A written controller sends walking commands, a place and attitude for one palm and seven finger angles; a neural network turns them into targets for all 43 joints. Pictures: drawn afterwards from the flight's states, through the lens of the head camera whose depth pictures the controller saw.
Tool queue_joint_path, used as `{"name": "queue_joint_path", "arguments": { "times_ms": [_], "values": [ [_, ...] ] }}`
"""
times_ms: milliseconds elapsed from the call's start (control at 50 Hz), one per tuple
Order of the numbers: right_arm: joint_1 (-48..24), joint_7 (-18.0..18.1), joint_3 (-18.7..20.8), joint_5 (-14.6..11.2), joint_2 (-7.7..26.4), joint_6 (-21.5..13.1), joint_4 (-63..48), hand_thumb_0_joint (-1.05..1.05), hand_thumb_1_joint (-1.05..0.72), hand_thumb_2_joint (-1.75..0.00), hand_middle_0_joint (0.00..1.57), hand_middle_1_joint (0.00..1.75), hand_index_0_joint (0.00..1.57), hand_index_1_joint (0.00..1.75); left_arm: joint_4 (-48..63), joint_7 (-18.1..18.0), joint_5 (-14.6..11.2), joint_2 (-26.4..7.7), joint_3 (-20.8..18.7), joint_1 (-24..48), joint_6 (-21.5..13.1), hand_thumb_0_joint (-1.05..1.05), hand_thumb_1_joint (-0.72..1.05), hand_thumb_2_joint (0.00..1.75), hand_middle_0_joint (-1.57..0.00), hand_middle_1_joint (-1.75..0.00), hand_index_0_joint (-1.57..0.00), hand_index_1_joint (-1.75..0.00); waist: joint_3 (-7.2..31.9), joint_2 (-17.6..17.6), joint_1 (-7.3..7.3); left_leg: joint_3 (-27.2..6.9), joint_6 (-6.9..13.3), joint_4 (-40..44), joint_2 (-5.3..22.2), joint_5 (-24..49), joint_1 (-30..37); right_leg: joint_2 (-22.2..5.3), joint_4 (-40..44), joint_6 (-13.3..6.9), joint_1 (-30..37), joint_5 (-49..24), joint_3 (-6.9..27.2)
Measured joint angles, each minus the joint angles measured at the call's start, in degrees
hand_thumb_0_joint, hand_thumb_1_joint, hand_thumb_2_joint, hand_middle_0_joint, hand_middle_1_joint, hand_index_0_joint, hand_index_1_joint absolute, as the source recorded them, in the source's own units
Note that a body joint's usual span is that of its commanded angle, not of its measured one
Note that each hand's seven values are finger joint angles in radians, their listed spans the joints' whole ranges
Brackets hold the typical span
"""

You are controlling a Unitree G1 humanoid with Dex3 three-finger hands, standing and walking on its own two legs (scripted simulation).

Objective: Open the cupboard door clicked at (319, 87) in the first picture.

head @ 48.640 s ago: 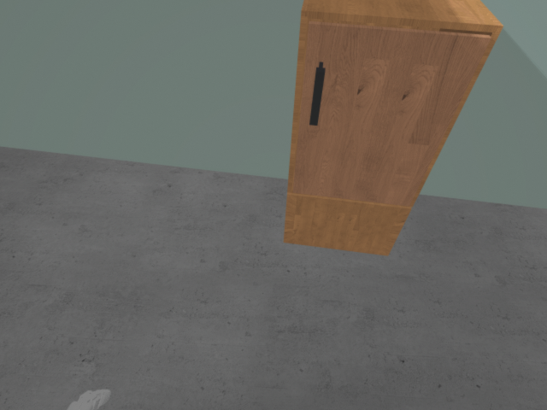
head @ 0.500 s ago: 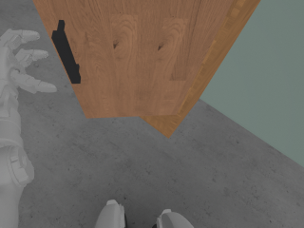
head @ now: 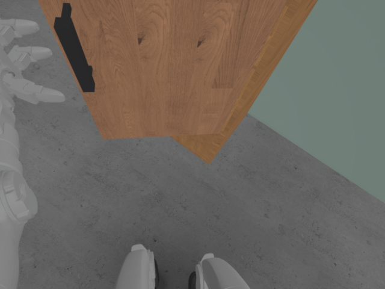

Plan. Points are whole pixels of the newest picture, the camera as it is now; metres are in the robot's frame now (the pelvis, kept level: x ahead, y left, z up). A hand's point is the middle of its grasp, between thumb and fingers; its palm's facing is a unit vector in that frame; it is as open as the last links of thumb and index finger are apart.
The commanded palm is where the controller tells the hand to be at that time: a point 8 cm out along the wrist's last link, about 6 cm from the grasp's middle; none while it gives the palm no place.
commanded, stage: slide the fingers in behind the handle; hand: left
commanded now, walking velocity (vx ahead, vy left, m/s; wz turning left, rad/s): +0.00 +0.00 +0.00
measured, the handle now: (78, 52) +0.56 +0.19 +0.09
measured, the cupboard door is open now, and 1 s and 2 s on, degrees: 43 43 43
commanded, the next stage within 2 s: move the hooked fingers beside the handle in 1.54 s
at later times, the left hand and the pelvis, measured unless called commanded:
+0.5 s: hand (52, 65) +0.52 +0.23 +0.09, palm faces +0.10 -0.99 +0.01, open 14.1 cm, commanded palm +0.50 +0.25 +0.09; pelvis +0.01 -0.01 +0.00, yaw +0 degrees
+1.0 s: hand (58, 69) +0.51 +0.22 +0.09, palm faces +0.14 -0.99 +0.00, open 14.7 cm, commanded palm +0.49 +0.21 +0.09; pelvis +0.02 -0.01 +0.00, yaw +2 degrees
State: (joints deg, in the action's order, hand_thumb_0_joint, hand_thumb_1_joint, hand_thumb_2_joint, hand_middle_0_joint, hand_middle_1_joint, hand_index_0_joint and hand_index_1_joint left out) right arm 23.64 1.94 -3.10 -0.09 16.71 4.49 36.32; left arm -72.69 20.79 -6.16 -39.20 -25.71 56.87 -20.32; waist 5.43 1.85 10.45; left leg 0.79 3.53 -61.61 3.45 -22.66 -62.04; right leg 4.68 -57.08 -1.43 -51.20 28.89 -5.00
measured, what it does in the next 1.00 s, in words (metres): stands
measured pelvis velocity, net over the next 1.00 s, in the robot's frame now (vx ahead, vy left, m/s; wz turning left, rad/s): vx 0.02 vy -0.01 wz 0.04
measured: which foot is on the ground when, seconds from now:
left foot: down 0.00-1.00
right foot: down 0.00-1.00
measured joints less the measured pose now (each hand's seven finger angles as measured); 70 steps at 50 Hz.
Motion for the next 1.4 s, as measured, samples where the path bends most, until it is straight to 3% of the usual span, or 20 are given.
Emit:
{"name": "queue_joint_path", "arguments": {
  "times_ms": [180, 560, 860, 1160, 1400],
  "values": [
    [1.2, -0.71, 0.39, 0.47, -0.49, 0.1, 0.09, 0.01, -0.9, -0.9, 0.21, 0.3, 0.21, 0.3, 2.59, -2.74, 0.77, 2.11, -0.38, -1.33, -0.06, -0.01, -0.5, 0.3, -0.3, -1.2, -0.3, -1.19, 0.31, 0.16, 0.32, 0.47, 0.02, 0.09, 0.23, -0.38, 0.12, 0.17, 0.14, 0.07, -0.07, 0.12, 0.55],
    [-0.39, -1.92, 1.01, 0.49, -1.15, 0.19, 0.15, 0.01, -0.9, -0.9, 0.21, 0.3, 0.21, 0.3, 3.63, -6.39, -0.17, 6.0, 2.31, -3.09, -0.82, -0.01, -0.5, 0.3, -0.26, -1.2, -0.27, -1.18, 0.99, 0.04, -1.2, -0.02, -0.65, 0.83, -0.17, -0.88, 2.25, -0.01, 0.7, -0.54, 2.15, 0.98, 0.15],
    [-1.24, -2.69, 2.06, 0.57, -1.08, -0.38, 1.56, 0.01, -0.9, -0.9, 0.21, 0.3, 0.2, 0.3, 5.81, -9.02, -1.78, 8.75, 5.84, -3.77, -0.56, -0.01, -0.5, 0.3, -0.2, -1.18, -0.21, -1.16, 1.41, 0.01, -2.59, -1.23, -1.22, 0.57, -0.68, -1.11, 2.34, -0.21, 0.56, -1.1, 2.76, 1.66, -1.03],
    [-1.53, -3.93, 2.82, 1.07, -1.88, -1.74, 3.68, 0.01, -0.9, -0.9, 0.21, 0.3, 0.2, 0.3, 6.07, -14.47, -3.2, 13.1, 11.41, -3.72, -2.04, -0.01, -0.5, 0.3, -0.12, -1.14, -0.11, -1.13, 1.3, 0.72, -4.16, -2.21, -1.13, 0.69, -1.78, -0.86, 2.98, -1.0, 0.77, -1.0, 3.98, 1.93, -2.08],
    [-2.04, -4.09, 3.06, 1.6, -1.62, -3.23, 4.59, 0.01, -0.9, -0.9, 0.21, 0.3, 0.2, 0.3, 3.67, -15.92, -2.76, 13.22, 13.7, 0.09, -2.65, -0.01, -0.5, 0.3, -0.13, -1.16, -0.12, -1.16, 1.06, 0.55, -4.23, -2.79, -0.87, -0.41, -2.46, -0.52, 0.88, -1.57, -0.61, -0.81, 2.15, 2.13, -2.79]
  ]
}}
